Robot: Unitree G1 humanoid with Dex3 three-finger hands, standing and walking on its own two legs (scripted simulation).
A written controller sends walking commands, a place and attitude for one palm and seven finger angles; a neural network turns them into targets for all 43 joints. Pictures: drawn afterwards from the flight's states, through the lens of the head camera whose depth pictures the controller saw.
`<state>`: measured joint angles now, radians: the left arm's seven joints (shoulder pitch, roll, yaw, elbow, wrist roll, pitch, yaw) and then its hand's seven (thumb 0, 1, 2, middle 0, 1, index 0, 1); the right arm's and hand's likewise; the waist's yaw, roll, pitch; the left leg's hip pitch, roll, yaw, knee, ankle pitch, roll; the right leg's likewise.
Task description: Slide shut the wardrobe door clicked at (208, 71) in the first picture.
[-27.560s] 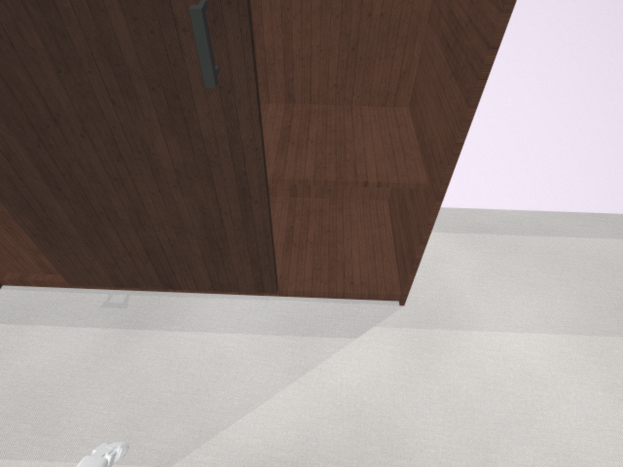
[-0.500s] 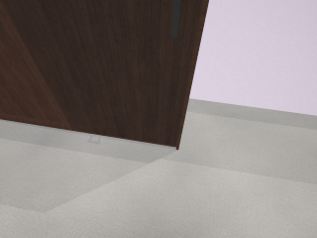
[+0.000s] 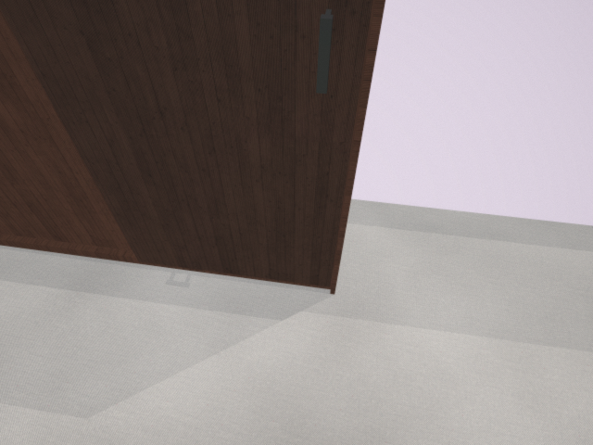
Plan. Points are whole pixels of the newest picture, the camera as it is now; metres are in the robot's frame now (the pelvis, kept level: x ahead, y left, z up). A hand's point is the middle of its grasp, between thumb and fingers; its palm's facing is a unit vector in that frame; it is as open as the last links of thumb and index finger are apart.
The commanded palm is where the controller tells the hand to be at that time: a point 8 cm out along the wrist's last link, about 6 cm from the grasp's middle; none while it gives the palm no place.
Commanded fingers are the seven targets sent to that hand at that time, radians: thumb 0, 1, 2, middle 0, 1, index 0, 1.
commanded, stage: let the arm hang, fingers relaxed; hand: left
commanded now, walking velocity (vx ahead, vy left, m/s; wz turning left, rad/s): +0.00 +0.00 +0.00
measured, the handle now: (325, 51) +0.77 -0.01 +0.18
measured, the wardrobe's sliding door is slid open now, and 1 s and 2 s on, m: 0.00 0.00 0.00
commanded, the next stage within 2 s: look to check the result in 0.18 s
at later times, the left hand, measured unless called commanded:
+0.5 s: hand out of the picture +0.04 +0.19 -0.17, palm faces +0.01 -0.97 -0.24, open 7.4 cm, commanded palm none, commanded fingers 0.00 0.90 0.90 -0.20 -0.30 -0.20 -0.30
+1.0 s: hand out of the picture +0.09 +0.22 -0.16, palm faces -0.01 -0.95 -0.30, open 7.4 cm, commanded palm none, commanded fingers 0.00 0.90 0.90 -0.20 -0.30 -0.20 -0.30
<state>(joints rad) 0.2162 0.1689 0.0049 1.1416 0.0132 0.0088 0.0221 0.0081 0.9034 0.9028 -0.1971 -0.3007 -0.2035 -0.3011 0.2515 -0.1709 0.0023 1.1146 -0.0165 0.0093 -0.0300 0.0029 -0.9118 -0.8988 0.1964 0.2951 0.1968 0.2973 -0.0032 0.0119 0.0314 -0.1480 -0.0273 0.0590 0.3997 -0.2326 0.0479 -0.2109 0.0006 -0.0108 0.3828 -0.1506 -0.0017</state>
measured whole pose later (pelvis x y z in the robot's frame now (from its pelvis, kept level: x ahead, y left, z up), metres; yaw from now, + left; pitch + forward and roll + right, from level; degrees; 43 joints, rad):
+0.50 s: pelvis +0.01 +0.00 +0.00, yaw +0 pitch -2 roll +0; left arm 0.18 0.20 0.02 1.16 0.01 0.00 0.02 0.01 0.90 0.90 -0.20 -0.30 -0.20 -0.30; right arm 0.24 -0.19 0.00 1.14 -0.01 0.00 -0.03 0.00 -0.91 -0.90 0.20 0.30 0.20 0.30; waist -0.01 0.01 0.05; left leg -0.12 -0.02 0.06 0.38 -0.24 0.04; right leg -0.19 0.00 -0.01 0.38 -0.16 -0.01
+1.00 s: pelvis +0.02 -0.01 +0.00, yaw +0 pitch -1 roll +0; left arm 0.10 0.29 0.02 1.14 0.01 -0.01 0.01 0.01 0.90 0.90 -0.20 -0.30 -0.21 -0.30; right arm 0.14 -0.29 -0.01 1.13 -0.01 0.00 -0.02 0.00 -0.91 -0.90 0.20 0.30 0.20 0.30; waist -0.01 0.01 0.06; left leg -0.09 -0.01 0.05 0.33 -0.22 0.03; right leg -0.16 0.02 -0.02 0.33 -0.15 -0.02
